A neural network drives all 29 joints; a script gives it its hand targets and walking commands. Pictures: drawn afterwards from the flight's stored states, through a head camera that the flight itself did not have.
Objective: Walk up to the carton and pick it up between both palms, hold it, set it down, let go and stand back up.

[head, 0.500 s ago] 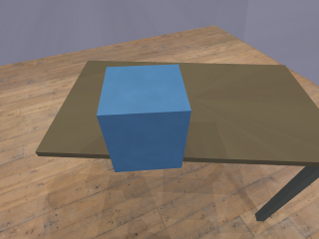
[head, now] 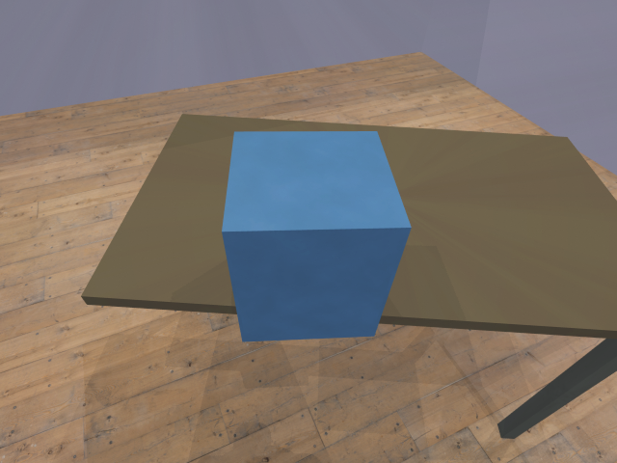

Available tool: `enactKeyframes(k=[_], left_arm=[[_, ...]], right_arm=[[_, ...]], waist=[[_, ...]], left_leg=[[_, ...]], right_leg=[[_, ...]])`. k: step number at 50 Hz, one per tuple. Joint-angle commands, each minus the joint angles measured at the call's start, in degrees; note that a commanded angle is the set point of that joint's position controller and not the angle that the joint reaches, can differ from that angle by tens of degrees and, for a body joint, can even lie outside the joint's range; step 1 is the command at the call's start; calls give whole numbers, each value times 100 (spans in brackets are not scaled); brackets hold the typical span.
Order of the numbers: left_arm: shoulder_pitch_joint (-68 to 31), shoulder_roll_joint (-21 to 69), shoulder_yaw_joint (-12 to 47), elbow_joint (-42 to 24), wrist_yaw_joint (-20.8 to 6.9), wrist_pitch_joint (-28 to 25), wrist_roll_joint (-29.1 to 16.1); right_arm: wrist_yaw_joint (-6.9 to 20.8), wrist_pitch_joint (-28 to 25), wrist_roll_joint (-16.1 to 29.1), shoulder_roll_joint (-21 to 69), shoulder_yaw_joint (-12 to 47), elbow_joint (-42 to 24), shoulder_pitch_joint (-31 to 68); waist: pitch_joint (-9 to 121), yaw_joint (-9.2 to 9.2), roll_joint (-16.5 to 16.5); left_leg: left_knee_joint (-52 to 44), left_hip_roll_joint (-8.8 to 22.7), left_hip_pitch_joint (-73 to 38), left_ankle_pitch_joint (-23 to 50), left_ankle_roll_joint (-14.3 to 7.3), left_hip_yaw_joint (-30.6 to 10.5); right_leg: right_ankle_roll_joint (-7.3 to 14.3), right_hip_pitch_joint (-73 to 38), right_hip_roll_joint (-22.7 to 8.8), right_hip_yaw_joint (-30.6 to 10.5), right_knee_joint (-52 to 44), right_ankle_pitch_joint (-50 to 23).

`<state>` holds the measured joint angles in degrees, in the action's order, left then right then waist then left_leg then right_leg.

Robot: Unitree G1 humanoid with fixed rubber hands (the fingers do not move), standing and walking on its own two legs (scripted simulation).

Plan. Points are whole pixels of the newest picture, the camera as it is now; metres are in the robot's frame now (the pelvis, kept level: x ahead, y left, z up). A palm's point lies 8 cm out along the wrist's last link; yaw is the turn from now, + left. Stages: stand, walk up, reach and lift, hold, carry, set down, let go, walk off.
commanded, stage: walk up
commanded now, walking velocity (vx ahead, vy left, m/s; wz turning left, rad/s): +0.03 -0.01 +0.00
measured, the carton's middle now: (307, 239) +0.45 +0.00 +0.05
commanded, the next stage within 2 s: stand in 0.30 s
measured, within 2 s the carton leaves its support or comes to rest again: neither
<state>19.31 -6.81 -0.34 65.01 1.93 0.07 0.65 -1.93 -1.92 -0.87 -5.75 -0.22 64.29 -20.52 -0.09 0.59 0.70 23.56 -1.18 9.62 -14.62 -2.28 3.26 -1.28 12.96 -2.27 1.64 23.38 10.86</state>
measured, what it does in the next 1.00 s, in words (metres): stands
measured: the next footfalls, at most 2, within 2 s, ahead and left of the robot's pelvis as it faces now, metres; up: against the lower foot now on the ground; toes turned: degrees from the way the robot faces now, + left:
none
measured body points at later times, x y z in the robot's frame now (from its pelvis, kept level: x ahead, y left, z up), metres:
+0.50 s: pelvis +0.03 +0.00 +0.00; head +0.04 +0.00 +0.45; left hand +0.01 +0.20 -0.16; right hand +0.01 -0.21 -0.16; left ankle -0.02 +0.09 -0.74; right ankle +0.02 -0.14 -0.74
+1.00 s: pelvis +0.01 -0.01 +0.00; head +0.03 -0.01 +0.45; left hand -0.03 +0.19 -0.17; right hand -0.01 -0.21 -0.16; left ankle -0.02 +0.09 -0.74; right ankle +0.02 -0.14 -0.74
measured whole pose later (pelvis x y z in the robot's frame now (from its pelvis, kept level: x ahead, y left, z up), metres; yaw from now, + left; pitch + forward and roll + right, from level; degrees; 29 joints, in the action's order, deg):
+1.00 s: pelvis +0.01 -0.01 +0.00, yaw +1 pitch -2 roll +0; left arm 17.3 -5.3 0.0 67.7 2.5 -0.3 0.6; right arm -2.3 -1.1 -0.5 -6.1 -0.5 65.8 -17.9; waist -3.8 0.4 0.1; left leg 22.6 -1.0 5.6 -15.2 -1.6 1.8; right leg -1.2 8.8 -2.3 2.7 23.2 12.5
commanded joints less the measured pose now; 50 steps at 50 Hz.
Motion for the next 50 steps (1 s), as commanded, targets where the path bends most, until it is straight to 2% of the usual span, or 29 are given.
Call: enactKeyframes(k=[1, 2, 6, 7, 8, 9, 10, 11, 13, 15, 16, 17, 18, 19, 26, 27, 28, 30, 32, 33, 36, 40, 41, 42, 43, 47, 48, 49, 50], left_arm=[[391, -311, -24, -35, -10, -44, -26], [429, -270, -15, 25, -10, -48, -16], [526, -342, 6, 133, 37, -37, -29], [509, -295, 46, 67, 47, -48, -36], [320, -282, 18, 94, 57, -78, -36], [356, -458, -19, 112, 68, -109, -64], [408, -364, 0, 141, 64, -104, -53], [423, -255, 61, 84, 73, -126, -59], [372, -330, -12, 137, 101, -123, -42], [313, -333, 0, 79, 111, -107, -75], [292, -187, 32, 149, 121, -97, -49], [299, -260, 0, 148, 113, -84, -40], [154, -221, -5, 125, 123, -60, -25], [286, -153, 15, 147, 123, -48, -47], [270, -194, -25, 197, 127, -96, -5], [176, -304, -25, 167, 104, -92, -1], [268, -290, -50, 221, 95, -86, -9], [152, -365, -54, 162, 95, -94, 31], [310, -303, -7, 269, 83, -88, 5], [327, -292, -47, 248, 84, -78, 5], [264, -283, -36, 226, 84, -75, 17], [301, -369, -62, 244, 80, -83, 14], [212, -357, -56, 210, 68, -88, 1], [204, -199, -26, 158, 71, -91, 14], [339, -75, 4, 201, 71, -82, 9], [287, -225, -24, 247, 81, -76, -8], [197, -193, 10, 244, 83, -57, 12], [317, -184, -14, 206, 82, -46, -21], [334, -116, 33, 246, 77, -49, -10]], right_arm=[[-56, -84, 17, -533, -49, -147, -422], [-69, -91, 41, -617, -82, -149, -462], [-54, -124, -3, -492, -33, -107, -457], [-55, -106, 15, -381, -55, -111, -410], [-76, -110, 29, -318, -32, -41, -584], [-68, -120, 45, -474, -86, -71, -688], [-68, -94, 39, -511, -80, -27, -609], [-79, -81, 32, -603, -130, -77, -413], [-61, -95, 14, -523, -144, -95, -538], [-76, -70, 32, -464, -130, -3, -493], [-80, -57, 70, -533, -156, -14, -494], [-65, -32, 73, -332, -100, -23, -494], [-72, -20, 42, -379, -98, 26, -501], [-78, -26, 57, -390, -96, -28, -542], [-84, 19, 36, -478, -132, 28, -450], [-76, 40, 37, -465, -130, 81, -525], [-85, 36, 38, -519, -148, 29, -385], [-93, 71, 62, -437, -114, 99, -442], [-87, 66, 38, -440, -109, 12, -236], [-89, 75, 15, -418, -94, -3, -123], [-74, 66, 71, -391, -77, 123, -364], [-86, 56, 52, -479, -93, 16, -228], [-74, 48, 68, -436, -72, 59, -327], [-72, 53, 56, -503, -100, 149, -377], [-72, 70, 40, -510, -144, 152, -273], [-50, 42, 41, -444, -94, 84, -220], [-52, 52, 35, -399, -70, 167, -330], [-75, 46, 27, -529, -113, 97, -271], [-67, 63, 29, -505, -95, 109, -184]], waist=[[-530, 50, -244], [-601, 78, -111], [-520, 76, -650], [-547, 51, -584], [-429, 7, -493], [-290, -103, -43], [-410, -49, 55], [-273, 26, -364], [-94, -71, -255], [-86, 6, -39], [-68, -31, -222], [-229, -61, 210], [-501, -82, -129], [-355, -50, -196], [-529, -82, 165], [-558, -82, -78], [-610, -5, 167], [-386, -83, 206], [-513, 16, -181], [-717, 62, 1], [-666, -78, -129], [-618, -20, 196], [-800, -85, 148], [-755, -97, -251], [-726, 29, -324], [-485, -26, 92], [-704, -90, 41], [-490, 29, -248], [-706, 30, -103]], left_leg=[[-1042, 988, 183, 823, -120, -1160], [-980, 1068, 142, 1301, -142, -1115], [-746, 946, -294, 2044, -83, -898], [-674, 895, -406, 2204, -122, -761], [-510, 887, -290, 2960, -151, -826], [-372, 915, -391, 3234, -126, -814], [-282, 864, -434, 3092, -140, -779], [-264, 754, -596, 3058, -124, -587], [-344, 779, -509, 3016, -101, -654], [-320, 770, -573, 2908, -114, -652], [-349, 760, -424, 2489, -117, -649], [-393, 705, -352, 2067, -94, -622], [-442, 743, -255, 2279, -10, -629], [-490, 666, -240, 2136, -62, -640], [-293, 640, -168, 1839, -48, -619], [-441, 594, -60, 1505, -5, -591], [-466, 605, -144, 1406, -1, -606], [-480, 622, -127, 1146, 21, -599], [-465, 605, -265, 1400, -30, -533], [-407, 645, 26, 1134, -30, -542], [-505, 542, 172, 758, 54, -516], [-481, 661, -109, 1106, 0, -635], [-492, 678, 24, 1060, 15, -677], [-499, 610, -40, 1136, 73, -571], [-556, 599, -14, 1033, 18, -627], [-483, 652, -16, 882, -50, -689], [-559, 592, 14, 859, 51, -658], [-578, 682, -101, 954, -2, -724], [-534, 632, -21, 820, 40, -660]], right_leg=[[63, 15, -164, -131, 24, -339], [52, 57, -240, -197, -7, -439], [18, 186, -233, -203, -29, -357], [13, 211, -230, -228, -25, -378], [7, -159, -265, -179, -54, -635], [9, -295, -307, -129, -38, -772], [7, -173, -313, -150, -56, -824], [34, -162, -331, -213, -57, -961], [67, -505, -348, -168, 66, -1177], [71, -471, -332, -174, 19, -1194], [96, -576, -380, -252, -15, -1011], [89, -500, -385, -227, -58, -1117], [78, -439, -394, -235, 15, -1150], [106, -538, -407, -264, -28, -1044], [161, -614, -457, -279, -145, -1623], [191, -641, -506, -352, -171, -1459], [154, -631, -439, -272, -141, -1475], [176, -760, -449, -303, -224, -1335], [157, -500, -426, -359, -204, -1215], [154, -514, -412, -325, -297, -1203], [193, -660, -443, -324, -331, -1017], [230, -352, -475, -447, -292, -1066], [235, -398, -466, -372, -298, -1011], [171, -452, -468, -368, -315, -936], [167, -340, -423, -373, -314, -797], [208, -442, -434, -349, -300, -696], [158, -383, -419, -310, -352, -645], [202, -441, -417, -381, -303, -558], [160, -336, -388, -347, -385, -651]])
